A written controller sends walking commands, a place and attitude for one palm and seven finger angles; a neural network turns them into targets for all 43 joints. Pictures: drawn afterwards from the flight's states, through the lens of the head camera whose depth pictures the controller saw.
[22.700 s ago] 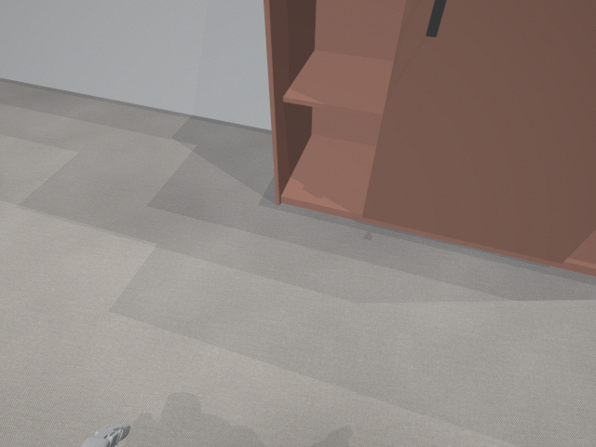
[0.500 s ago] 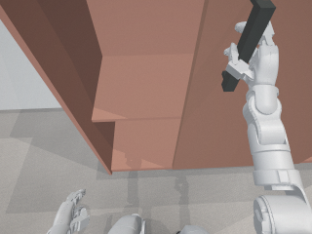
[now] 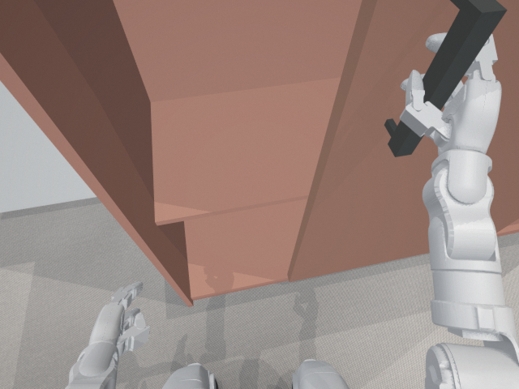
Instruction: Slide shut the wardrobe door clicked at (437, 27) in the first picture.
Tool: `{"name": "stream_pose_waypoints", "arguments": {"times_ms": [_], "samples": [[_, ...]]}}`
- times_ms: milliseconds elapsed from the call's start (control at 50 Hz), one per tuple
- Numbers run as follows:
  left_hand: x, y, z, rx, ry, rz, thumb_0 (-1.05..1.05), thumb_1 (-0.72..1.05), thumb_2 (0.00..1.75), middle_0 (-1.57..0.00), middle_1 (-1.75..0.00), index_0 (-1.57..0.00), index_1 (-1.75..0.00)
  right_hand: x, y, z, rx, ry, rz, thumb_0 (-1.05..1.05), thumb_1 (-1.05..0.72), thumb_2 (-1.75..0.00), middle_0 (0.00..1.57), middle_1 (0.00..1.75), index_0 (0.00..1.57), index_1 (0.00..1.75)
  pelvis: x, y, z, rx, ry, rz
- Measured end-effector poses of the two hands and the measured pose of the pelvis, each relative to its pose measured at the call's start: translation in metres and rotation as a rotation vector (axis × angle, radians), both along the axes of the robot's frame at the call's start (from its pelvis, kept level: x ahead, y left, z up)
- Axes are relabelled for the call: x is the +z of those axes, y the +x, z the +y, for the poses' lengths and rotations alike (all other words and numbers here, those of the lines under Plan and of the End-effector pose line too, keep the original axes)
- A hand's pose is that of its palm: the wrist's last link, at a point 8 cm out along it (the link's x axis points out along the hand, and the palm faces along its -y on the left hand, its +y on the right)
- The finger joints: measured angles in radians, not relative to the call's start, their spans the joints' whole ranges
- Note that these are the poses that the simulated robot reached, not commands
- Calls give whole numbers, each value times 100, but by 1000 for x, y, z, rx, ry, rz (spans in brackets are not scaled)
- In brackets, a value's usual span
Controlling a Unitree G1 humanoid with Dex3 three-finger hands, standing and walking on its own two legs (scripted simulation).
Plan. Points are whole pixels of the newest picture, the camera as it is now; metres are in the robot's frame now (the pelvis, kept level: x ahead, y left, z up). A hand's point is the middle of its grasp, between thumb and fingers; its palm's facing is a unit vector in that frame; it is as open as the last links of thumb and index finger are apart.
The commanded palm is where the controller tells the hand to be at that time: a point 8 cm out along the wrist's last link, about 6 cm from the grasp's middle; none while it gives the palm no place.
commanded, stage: step sideways, sliding the door along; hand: right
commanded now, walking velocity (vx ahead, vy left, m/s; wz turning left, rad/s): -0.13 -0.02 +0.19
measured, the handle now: (424, 82) +0.44 -0.23 +0.20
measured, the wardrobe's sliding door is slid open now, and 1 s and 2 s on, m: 0.36 0.14 0.05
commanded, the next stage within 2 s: none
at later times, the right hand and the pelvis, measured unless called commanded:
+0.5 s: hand (314, 127) +0.37 -0.08 +0.20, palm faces +0.08 +1.00 -0.05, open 7.1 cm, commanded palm +0.35 -0.07 +0.20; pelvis +0.01 +0.03 +0.00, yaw +3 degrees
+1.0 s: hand (236, 138) +0.36 +0.01 +0.20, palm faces +0.06 +0.99 -0.09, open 6.9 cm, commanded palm +0.34 +0.00 +0.20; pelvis -0.04 +0.11 -0.01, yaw +6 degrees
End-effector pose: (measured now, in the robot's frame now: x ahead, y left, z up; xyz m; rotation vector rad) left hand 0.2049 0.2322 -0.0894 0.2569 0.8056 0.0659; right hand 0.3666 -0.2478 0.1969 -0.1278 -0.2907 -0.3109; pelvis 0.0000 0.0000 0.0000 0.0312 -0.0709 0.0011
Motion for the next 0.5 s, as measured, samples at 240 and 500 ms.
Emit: {"name": "stream_pose_waypoints", "arguments": {"times_ms": [240,500], "samples": [[-4,22,-5,-72,-121,-39,1,91,90,-20,-30,-20,-30,-1,-8,51,5,-19,-21,-7,-67,-78,46,140,16,128,3,20,28,9,-1,10],[8,33,-18,-92,-173,-92,1,90,90,-20,-30,-20,-30,-5,-16,118,250,20,-64,-4,-71,-76,46,140,9,125,3,14,32,49,-28,24]]}}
